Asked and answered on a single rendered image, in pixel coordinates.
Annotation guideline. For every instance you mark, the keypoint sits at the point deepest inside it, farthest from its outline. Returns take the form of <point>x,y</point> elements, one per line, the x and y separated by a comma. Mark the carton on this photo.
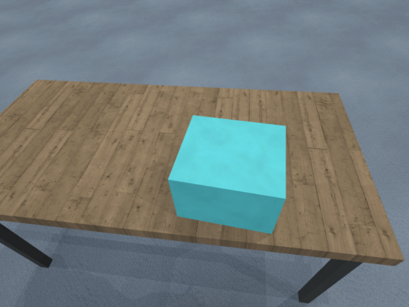
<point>231,172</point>

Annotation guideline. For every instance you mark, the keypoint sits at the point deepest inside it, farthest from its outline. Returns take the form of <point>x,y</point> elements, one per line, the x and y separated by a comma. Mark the table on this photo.
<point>97,157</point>

